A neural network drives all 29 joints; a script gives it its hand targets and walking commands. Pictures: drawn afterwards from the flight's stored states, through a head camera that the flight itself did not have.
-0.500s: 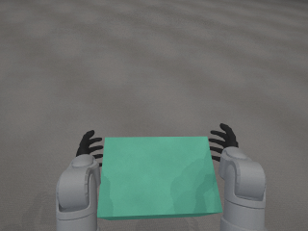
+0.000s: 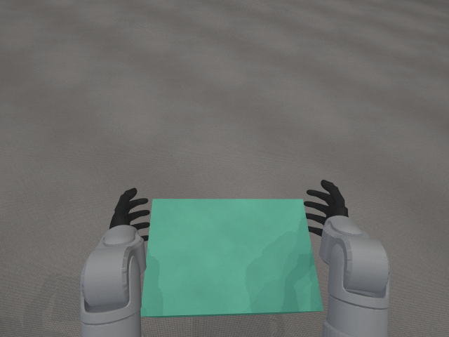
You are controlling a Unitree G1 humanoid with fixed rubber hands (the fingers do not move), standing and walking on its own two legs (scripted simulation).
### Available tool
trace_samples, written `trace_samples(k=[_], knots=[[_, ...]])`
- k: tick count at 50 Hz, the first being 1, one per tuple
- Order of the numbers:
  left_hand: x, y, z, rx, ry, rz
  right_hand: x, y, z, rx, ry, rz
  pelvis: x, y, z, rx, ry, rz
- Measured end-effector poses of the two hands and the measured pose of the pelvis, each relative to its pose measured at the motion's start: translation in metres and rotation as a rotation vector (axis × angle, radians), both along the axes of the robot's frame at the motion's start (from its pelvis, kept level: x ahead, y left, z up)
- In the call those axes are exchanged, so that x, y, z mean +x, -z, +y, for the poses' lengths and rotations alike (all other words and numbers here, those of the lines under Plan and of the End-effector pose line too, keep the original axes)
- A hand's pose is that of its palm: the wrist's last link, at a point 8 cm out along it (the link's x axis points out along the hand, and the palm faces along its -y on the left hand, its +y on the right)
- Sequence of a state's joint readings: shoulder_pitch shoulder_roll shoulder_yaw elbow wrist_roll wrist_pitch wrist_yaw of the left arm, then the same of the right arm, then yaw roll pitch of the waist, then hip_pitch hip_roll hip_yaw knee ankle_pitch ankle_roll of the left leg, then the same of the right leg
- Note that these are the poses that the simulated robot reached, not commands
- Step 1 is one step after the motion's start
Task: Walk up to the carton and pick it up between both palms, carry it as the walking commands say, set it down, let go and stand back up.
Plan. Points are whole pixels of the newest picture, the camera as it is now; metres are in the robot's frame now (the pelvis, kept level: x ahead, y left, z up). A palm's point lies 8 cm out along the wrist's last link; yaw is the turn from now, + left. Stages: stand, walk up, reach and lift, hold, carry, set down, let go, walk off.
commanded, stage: carry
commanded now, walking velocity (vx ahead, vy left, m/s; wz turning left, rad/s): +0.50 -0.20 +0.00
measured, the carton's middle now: (226, 261) +0.26 +0.01 +0.00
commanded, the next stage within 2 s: none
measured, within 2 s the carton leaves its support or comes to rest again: neither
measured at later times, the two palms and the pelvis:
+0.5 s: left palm (189, 116) +0.58 +0.10 +0.09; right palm (324, 113) +0.59 -0.23 +0.11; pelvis +0.33 -0.06 -0.01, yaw -1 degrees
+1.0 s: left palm (217, 62) +0.90 +0.04 +0.08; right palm (317, 62) +0.91 -0.28 +0.10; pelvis +0.64 -0.12 -0.01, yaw -2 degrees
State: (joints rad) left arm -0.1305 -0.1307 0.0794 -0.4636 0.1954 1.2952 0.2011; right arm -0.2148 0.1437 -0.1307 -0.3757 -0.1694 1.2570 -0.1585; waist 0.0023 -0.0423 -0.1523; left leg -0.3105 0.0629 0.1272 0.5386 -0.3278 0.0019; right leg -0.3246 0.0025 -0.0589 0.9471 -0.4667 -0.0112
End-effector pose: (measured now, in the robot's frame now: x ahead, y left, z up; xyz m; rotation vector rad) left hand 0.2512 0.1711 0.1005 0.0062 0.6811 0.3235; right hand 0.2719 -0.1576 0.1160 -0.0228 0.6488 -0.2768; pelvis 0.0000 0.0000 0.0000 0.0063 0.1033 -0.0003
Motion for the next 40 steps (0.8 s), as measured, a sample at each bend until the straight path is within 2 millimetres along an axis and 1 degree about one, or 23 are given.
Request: trace_samples(k=[2, 5, 9, 12, 14, 17, 19, 23, 26, 29, 33, 36, 40], knots=[[0.027, -0.006, -0.008, 0.004, 0.003, -0.006, 0.026, -0.005, -0.008, 0.004, 0.002, -0.006, 0.026, -0.004, -0.007, -0.002, 0.003, -0.003], [0.067, -0.010, -0.021, 0.022, 0.005, -0.008, 0.065, -0.003, -0.021, 0.022, 0.004, -0.008, 0.066, -0.004, -0.018, -0.005, 0.005, -0.006], [0.120, -0.003, -0.041, 0.037, -0.013, -0.008, 0.124, 0.010, -0.041, 0.034, -0.014, -0.007, 0.123, 0.006, -0.042, -0.006, -0.017, -0.001], [0.157, -0.001, -0.051, 0.025, -0.022, 0.022, 0.165, 0.008, -0.050, 0.023, -0.024, 0.019, 0.159, -0.002, -0.054, 0.016, -0.026, 0.030], [0.182, -0.002, -0.055, 0.024, -0.023, 0.033, 0.190, 0.006, -0.055, 0.021, -0.024, 0.029, 0.182, -0.007, -0.059, 0.022, -0.028, 0.048], [0.220, -0.004, -0.060, 0.025, -0.020, 0.017, 0.228, 0.007, -0.059, 0.020, -0.019, 0.015, 0.218, -0.006, -0.062, 0.020, -0.026, 0.054], [0.246, -0.002, -0.061, 0.017, -0.017, -0.005, 0.253, 0.006, -0.061, 0.013, -0.016, -0.006, 0.243, -0.002, -0.064, 0.012, -0.023, 0.039], [0.304, 0.008, -0.063, -0.003, 0.009, -0.044, 0.301, 0.006, -0.063, -0.008, 0.007, -0.046, 0.301, 0.013, -0.061, -0.003, 0.005, -0.003], [0.340, 0.002, -0.070, -0.001, 0.021, -0.033, 0.332, 0.002, -0.070, -0.003, 0.014, -0.035, 0.338, 0.007, -0.065, -0.002, 0.012, -0.026], [0.376, -0.008, -0.080, 0.002, 0.026, -0.029, 0.366, -0.007, -0.081, 0.004, 0.016, -0.031, 0.374, -0.003, -0.074, -0.001, 0.019, -0.028], [0.425, -0.015, -0.097, 0.029, 0.028, -0.023, 0.415, -0.005, -0.098, 0.032, 0.018, -0.025, 0.422, -0.007, -0.089, 0.004, 0.021, -0.019], [0.464, -0.010, -0.113, 0.040, 0.021, -0.026, 0.456, 0.004, -0.114, 0.041, 0.012, -0.026, 0.462, 0.000, -0.105, 0.010, 0.012, -0.005], [0.515, -0.006, -0.126, 0.029, 0.024, 0.011, 0.507, 0.005, -0.127, 0.026, 0.016, 0.009, 0.511, -0.006, -0.118, 0.020, 0.011, 0.030]])
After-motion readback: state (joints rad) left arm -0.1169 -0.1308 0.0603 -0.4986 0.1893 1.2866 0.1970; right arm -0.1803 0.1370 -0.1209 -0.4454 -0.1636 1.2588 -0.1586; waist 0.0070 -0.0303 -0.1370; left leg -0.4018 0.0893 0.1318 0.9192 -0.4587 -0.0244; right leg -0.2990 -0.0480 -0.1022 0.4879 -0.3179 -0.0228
